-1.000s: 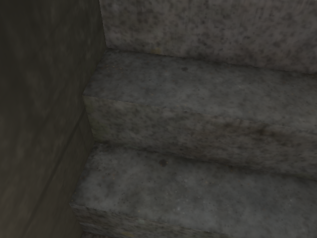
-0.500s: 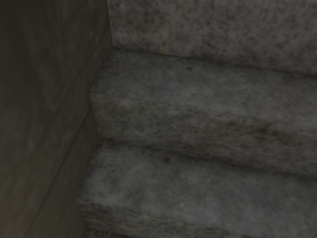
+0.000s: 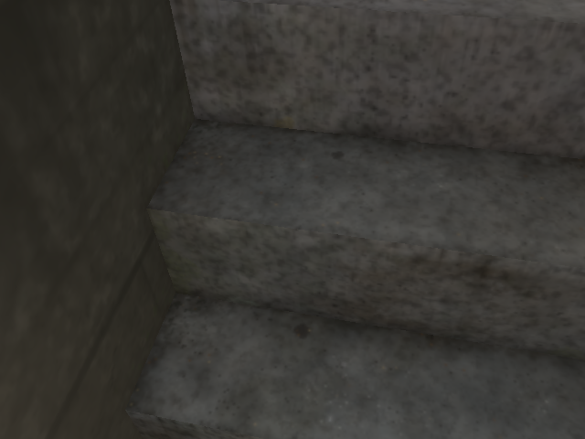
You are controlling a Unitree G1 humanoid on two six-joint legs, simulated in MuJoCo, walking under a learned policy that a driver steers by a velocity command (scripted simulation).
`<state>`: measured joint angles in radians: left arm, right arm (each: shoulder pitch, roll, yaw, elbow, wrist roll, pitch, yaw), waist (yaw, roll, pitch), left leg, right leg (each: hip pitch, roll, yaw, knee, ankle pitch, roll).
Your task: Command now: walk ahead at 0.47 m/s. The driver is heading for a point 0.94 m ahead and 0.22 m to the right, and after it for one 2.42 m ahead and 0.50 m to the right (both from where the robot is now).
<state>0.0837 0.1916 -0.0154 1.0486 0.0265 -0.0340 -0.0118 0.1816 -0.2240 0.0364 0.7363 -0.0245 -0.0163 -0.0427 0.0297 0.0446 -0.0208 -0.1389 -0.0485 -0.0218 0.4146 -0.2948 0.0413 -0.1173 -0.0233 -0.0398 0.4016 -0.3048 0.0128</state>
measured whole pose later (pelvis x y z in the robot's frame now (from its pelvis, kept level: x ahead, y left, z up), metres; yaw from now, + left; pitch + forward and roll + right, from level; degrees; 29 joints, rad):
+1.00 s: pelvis -0.03 -0.02 +0.00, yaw -3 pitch +2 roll +0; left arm 0.12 0.16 -0.04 0.78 0.02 -0.07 0.03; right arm 0.24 -0.16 0.05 0.66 -0.03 -0.03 -0.07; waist -0.04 0.02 0.00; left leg -0.16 -0.01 -0.01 0.35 -0.23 0.00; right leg -0.16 0.02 0.00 0.37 -0.23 -0.02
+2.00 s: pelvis -0.03 -0.02 +0.00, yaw -3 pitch +3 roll +0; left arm 0.10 0.10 0.01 0.63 0.02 -0.06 0.03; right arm 0.18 -0.09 -0.01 0.58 -0.03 -0.03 -0.07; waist -0.03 0.01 -0.01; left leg -0.18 0.00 0.00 0.38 -0.25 0.00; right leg -0.20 0.02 0.00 0.40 -0.25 -0.02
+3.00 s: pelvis -0.02 -0.02 +0.00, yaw -3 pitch +3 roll +0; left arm 0.09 0.10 0.02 0.64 0.02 -0.06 0.03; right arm 0.18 -0.09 -0.01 0.59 -0.03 -0.04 -0.07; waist -0.04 0.01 -0.02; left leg -0.18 0.00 0.00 0.37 -0.25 0.00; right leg -0.20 0.01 0.00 0.40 -0.25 -0.02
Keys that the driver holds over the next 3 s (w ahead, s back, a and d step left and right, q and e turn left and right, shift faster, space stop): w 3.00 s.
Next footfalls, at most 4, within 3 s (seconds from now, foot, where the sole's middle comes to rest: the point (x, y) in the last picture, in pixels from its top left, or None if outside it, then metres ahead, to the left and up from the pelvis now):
none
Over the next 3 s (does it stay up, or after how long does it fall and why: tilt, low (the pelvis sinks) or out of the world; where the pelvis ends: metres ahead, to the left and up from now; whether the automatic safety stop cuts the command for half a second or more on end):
stays up -0.02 -0.02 0.00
